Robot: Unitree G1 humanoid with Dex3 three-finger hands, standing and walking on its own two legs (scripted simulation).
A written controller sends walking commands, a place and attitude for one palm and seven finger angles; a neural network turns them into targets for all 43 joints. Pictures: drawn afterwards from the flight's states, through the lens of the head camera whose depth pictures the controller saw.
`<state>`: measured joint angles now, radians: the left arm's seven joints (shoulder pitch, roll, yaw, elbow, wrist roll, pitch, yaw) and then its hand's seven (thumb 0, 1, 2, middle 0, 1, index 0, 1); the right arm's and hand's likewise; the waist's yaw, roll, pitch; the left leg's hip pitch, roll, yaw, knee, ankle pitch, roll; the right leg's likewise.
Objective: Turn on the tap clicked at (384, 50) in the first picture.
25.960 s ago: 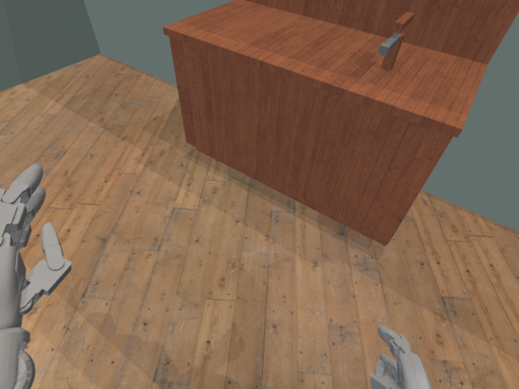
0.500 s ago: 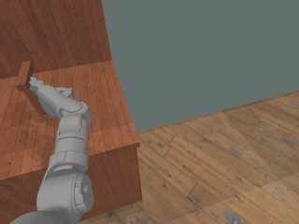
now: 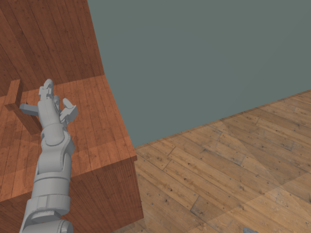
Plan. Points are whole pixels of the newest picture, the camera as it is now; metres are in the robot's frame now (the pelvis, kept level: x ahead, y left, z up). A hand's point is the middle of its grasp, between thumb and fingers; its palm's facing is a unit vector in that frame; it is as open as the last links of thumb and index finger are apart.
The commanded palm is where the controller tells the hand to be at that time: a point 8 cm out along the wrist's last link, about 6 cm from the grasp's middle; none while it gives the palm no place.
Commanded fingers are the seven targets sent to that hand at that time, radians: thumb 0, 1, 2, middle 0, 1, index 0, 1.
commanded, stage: draw the hand back beside the body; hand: left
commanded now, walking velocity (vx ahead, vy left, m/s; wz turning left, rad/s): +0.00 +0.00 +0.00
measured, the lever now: (57, 115) +0.45 +0.33 +0.08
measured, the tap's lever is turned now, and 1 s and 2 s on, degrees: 53 53 53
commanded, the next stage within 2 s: step back with the hand held close in 1.24 s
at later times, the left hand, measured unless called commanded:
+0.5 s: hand (47, 144) +0.26 +0.25 +0.16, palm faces +0.36 -0.91 -0.22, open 7.6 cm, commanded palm +0.21 +0.29 +0.17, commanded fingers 0.00 0.90 0.90 -0.19 -0.26 -0.19 -0.26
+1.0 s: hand (17, 179) +0.18 +0.26 +0.17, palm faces +0.43 -0.85 -0.31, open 7.4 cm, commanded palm +0.14 +0.29 +0.18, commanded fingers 0.00 0.90 0.90 -0.20 -0.30 -0.20 -0.30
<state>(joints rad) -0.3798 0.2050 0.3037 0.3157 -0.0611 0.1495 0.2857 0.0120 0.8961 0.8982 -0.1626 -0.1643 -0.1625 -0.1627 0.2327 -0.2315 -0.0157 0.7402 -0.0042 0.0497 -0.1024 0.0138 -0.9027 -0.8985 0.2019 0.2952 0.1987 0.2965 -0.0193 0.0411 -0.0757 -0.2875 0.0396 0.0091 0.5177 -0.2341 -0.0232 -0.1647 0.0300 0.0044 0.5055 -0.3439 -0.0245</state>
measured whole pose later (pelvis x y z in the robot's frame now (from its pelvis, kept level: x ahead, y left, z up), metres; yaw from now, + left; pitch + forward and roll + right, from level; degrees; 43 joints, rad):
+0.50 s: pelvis -0.02 +0.01 +0.01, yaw +0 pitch -5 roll -1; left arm 0.01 0.30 0.21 0.01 -0.07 -0.09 0.11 0.01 0.89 0.90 -0.19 -0.24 -0.19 -0.23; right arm 0.13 -0.20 0.04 0.66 0.00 -0.05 -0.08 0.01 -0.90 -0.90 0.20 0.30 0.20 0.30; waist 0.03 0.05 0.02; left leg -0.15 0.03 0.01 0.37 -0.14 -0.01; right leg -0.02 0.02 0.01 0.34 -0.23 -0.01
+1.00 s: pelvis -0.02 +0.02 +0.01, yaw +1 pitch -6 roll -1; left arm 0.42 0.30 0.26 -0.39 -0.07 -0.11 0.12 0.01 0.89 0.90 -0.21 -0.30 -0.21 -0.30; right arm 0.17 -0.22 0.00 0.67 -0.02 -0.10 -0.07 0.02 -0.90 -0.90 0.20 0.30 0.20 0.30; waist 0.05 0.06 0.02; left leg -0.13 0.02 0.00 0.38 -0.15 -0.01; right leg 0.02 0.02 0.00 0.32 -0.24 -0.01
